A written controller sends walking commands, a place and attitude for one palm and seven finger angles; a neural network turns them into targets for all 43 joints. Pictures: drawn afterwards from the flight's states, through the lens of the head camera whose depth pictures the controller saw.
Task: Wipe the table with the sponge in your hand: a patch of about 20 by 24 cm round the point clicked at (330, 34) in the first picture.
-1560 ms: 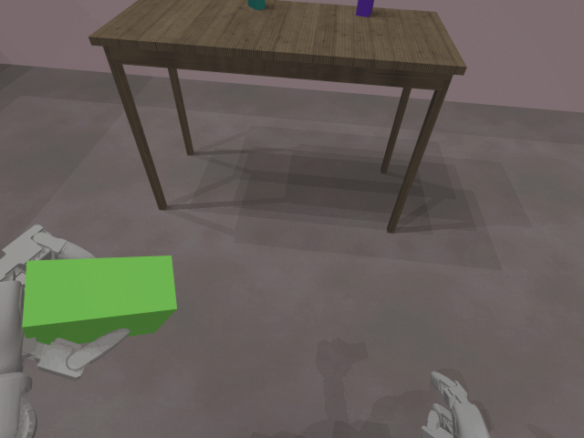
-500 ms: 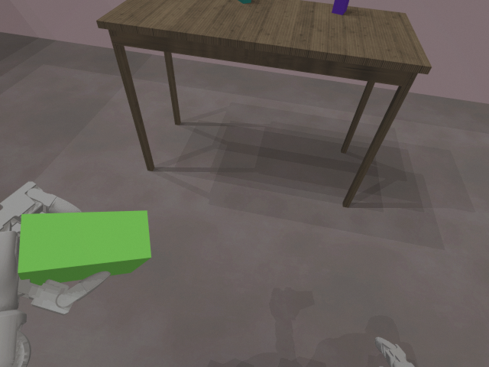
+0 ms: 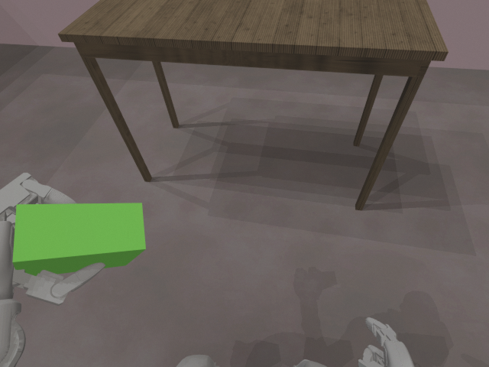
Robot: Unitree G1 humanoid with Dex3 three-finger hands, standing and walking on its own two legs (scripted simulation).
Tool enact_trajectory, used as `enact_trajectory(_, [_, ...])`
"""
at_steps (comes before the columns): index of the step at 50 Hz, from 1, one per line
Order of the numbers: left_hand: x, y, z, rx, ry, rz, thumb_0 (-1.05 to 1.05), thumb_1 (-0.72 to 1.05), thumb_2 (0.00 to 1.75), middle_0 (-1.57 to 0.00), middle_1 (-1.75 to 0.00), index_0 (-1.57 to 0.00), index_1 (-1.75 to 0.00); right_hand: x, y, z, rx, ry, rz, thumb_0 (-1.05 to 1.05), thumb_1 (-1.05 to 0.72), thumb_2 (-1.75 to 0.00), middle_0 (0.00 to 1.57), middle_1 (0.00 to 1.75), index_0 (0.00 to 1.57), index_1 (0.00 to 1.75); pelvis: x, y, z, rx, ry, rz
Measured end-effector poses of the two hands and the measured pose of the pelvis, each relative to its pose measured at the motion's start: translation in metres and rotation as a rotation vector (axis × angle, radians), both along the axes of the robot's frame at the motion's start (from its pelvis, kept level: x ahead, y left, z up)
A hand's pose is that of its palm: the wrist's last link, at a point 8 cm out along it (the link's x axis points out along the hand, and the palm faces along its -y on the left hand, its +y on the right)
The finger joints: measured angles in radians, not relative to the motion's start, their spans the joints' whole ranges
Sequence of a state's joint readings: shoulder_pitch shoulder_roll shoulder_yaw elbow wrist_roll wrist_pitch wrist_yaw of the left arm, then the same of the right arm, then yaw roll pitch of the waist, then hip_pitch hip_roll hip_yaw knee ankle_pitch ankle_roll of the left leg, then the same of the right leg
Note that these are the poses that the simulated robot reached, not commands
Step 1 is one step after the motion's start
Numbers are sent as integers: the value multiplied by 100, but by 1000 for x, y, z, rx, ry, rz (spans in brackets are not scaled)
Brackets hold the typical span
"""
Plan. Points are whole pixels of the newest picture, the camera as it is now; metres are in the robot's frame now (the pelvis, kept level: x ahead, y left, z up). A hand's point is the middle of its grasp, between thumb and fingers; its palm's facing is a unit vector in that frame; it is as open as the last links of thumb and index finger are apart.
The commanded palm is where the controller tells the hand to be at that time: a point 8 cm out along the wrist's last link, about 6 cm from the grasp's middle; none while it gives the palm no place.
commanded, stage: walk to a spot facing it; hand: left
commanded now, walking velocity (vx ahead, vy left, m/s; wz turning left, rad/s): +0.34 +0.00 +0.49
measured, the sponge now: (99, 239) +0.25 +0.19 +0.15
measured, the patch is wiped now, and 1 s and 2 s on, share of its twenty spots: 0.00 0.00 0.00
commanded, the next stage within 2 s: none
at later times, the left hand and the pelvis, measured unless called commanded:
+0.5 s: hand (64, 168) +0.33 +0.26 +0.18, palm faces +0.55 -0.72 -0.41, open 10.2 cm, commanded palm +0.27 +0.30 +0.20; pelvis +0.16 +0.00 -0.01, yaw +9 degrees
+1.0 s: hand (99, 157) +0.36 +0.23 +0.17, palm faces +0.74 -0.53 -0.41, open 10.2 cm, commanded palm +0.28 +0.25 +0.20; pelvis +0.28 -0.08 +0.01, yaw +29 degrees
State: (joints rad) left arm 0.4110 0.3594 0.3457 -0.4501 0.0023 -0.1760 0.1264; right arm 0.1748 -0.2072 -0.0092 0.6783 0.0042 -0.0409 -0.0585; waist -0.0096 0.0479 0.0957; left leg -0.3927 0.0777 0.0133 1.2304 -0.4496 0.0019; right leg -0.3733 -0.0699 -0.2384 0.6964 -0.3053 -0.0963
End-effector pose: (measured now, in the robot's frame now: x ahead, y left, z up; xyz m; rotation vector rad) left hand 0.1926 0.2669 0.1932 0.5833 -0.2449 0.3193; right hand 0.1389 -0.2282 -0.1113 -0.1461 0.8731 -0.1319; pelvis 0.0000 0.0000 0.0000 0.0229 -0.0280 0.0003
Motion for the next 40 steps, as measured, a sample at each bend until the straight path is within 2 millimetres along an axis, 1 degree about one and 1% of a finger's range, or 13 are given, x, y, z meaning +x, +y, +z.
enact_trajectory(3, [9, -10, 2, 8, 41, -2, 0, -49, 100, -73, -135, -73, -135, 20, -24, 13, -36, 4, -9, 1, -91, -90, 20, 30, 20, 29, 16, -10, 9, 10, 8, 14])
enact_trajectory(6, [16, -17, 12, 38, 50, -8, 0, -49, 100, -73, -135, -73, -135, 41, -42, 27, -71, -2, -3, 1, -91, -90, 20, 30, 20, 29, 34, -18, 16, 17, 19, 38])
enact_trajectory(9, [25, -20, 26, 67, 21, 2, 0, -49, 100, -73, -135, -73, -135, 64, -52, 37, -97, -6, 19, 1, -91, -90, 20, 30, 19, 29, 51, -24, 21, 25, 26, 63])
enact_trajectory(12, [34, -18, 36, 82, -17, 33, 0, -49, 100, -73, -135, -73, -135, 88, -54, 42, -107, -15, 49, 1, -91, -90, 20, 30, 19, 29, 70, -28, 23, 30, 31, 88])
enact_trajectory(16, [47, -7, 35, 57, -41, 104, 0, -49, 100, -73, -135, -73, -135, 123, -42, 44, -99, -28, 88, 1, -91, -90, 20, 30, 19, 29, 96, -27, 22, 33, 35, 116])
enact_trajectory(20, [62, 8, 22, 0, -52, 174, 0, -49, 100, -73, -135, -73, -135, 159, -20, 43, -87, -40, 139, 1, -91, -90, 20, 30, 19, 29, 125, -21, 18, 39, 40, 138])
enact_trajectory(25, [93, 23, 5, -34, -130, 176, 0, -49, 100, -73, -135, -73, -135, 212, 15, 32, -79, -129, 180, 1, -91, -90, 20, 30, 20, 29, 156, -5, -6, 36, 23, 158])
enact_trajectory(28, [114, 26, 8, -7, -151, 142, 0, -49, 100, -73, -135, -73, -135, 234, 39, 31, -17, -149, 215, 1, -91, -90, 20, 30, 19, 29, 165, -7, -7, 26, -5, 211])
enact_trajectory(30, [121, 27, 17, 21, -150, 135, 0, -49, 100, -73, -135, -73, -135, 244, 52, 34, 21, -145, 244, 1, -91, -90, 20, 30, 20, 29, 171, -11, -2, 7, 1, 243])
enact_trajectory(33, [116, 24, 35, 69, -142, 155, -1, -49, 100, -73, -135, -73, -135, 257, 62, 40, 58, -131, 276, 1, -91, -90, 20, 30, 20, 29, 185, -17, 7, -22, 20, 271])
enact_trajectory(36, [103, 19, 49, 99, -109, 217, 0, -49, 100, -73, -135, -73, -135, 270, 61, 41, 74, -101, 310, 1, -90, -90, 20, 30, 20, 30, 204, -24, 16, -50, 37, 300])
enact_trajectory(38, [96, 14, 51, 95, -80, 283, 0, -49, 100, -73, -135, -73, -135, 280, 56, 39, 75, -80, 339, 1, -90, -90, 21, 30, 20, 30, 218, -30, 19, -62, 43, 325])
enact_trajectory(40, [91, 9, 46, 77, -57, 361, 0, -49, 100, -73, -135, -73, -135, 294, 49, 34, 68, -65, 371, 1, -90, -90, 21, 30, 20, 30, 232, -38, 20, -66, 44, 350])
